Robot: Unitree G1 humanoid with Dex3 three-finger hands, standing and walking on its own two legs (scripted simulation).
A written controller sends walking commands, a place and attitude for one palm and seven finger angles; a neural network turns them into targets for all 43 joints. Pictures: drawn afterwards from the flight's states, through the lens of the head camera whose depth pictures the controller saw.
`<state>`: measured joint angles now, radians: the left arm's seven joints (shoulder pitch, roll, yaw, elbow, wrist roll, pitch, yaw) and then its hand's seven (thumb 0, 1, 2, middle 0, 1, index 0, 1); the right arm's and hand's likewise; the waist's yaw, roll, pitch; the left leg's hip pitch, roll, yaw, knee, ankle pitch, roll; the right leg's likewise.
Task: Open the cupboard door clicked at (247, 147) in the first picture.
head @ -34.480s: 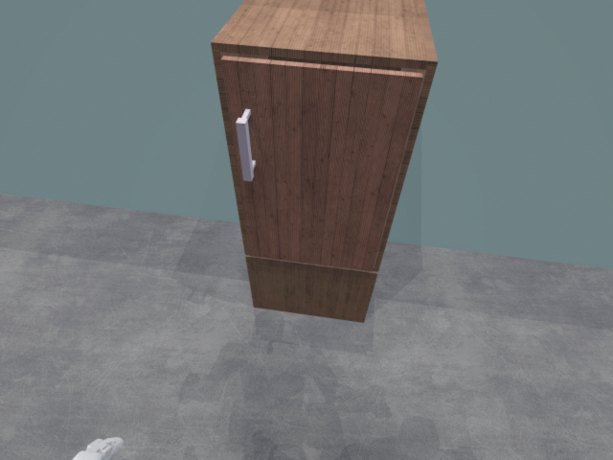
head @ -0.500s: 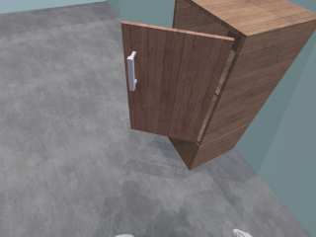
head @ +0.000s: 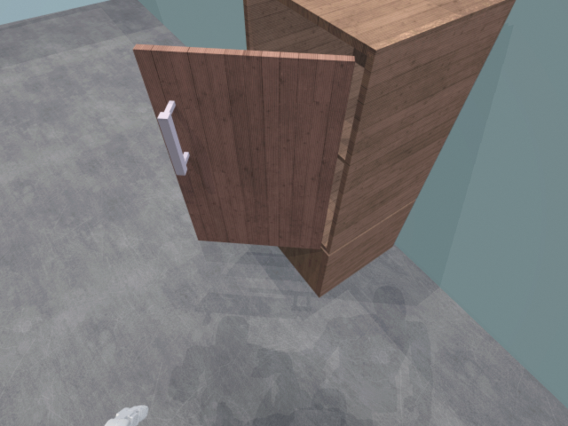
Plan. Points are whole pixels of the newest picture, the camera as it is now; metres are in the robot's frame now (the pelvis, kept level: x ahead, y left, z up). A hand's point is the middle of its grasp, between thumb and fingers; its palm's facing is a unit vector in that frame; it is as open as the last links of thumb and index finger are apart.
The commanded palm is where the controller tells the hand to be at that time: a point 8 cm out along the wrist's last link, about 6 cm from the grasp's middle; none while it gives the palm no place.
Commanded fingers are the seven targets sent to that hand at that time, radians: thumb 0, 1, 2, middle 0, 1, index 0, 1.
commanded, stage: come to a stop and stand still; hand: left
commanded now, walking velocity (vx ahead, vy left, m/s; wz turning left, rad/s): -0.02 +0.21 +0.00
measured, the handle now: (176, 139) +0.62 +0.24 +0.01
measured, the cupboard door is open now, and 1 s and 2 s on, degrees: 50 50 50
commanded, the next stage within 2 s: look again from close up in 0.64 s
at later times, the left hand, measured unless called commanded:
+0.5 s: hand out of the picture -0.02 +0.22 -0.18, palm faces +0.09 -0.97 -0.23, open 7.4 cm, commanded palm none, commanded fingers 0.00 0.90 0.90 -0.20 -0.30 -0.20 -0.30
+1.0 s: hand out of the picture +0.01 +0.22 -0.16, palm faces +0.01 -0.97 -0.25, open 7.3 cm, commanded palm none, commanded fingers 0.00 0.90 0.90 -0.20 -0.30 -0.20 -0.30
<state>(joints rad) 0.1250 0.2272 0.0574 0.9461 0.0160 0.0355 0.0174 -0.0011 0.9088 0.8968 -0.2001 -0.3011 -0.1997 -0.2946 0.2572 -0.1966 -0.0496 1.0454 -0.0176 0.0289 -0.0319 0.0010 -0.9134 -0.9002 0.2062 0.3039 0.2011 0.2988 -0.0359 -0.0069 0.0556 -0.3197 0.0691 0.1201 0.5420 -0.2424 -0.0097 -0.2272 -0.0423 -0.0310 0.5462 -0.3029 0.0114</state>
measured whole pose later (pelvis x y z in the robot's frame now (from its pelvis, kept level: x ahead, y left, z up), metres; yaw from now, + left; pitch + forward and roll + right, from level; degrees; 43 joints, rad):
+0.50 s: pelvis -0.02 +0.01 +0.00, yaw +0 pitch +0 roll +1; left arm 0.25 0.23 0.05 1.06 0.02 0.05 0.02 0.00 0.91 0.90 -0.20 -0.30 -0.20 -0.29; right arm 0.17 -0.18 -0.03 1.00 -0.02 0.03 -0.02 0.00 -0.91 -0.90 0.20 0.30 0.20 0.30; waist 0.05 -0.06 0.05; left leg -0.22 -0.03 0.06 0.51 -0.28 0.04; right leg -0.27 -0.06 -0.02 0.67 -0.45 0.01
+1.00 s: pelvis -0.02 +0.03 +0.00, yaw +0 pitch -1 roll +0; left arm 0.26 0.17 -0.01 1.07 0.01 -0.01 0.04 0.00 0.91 0.90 -0.20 -0.30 -0.20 -0.30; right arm 0.31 -0.19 0.01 1.04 -0.01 -0.01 -0.02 0.00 -0.91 -0.90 0.20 0.30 0.20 0.30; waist -0.01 0.04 0.01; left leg -0.21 -0.03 0.06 0.53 -0.31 0.05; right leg -0.17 -0.03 -0.01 0.53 -0.33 0.02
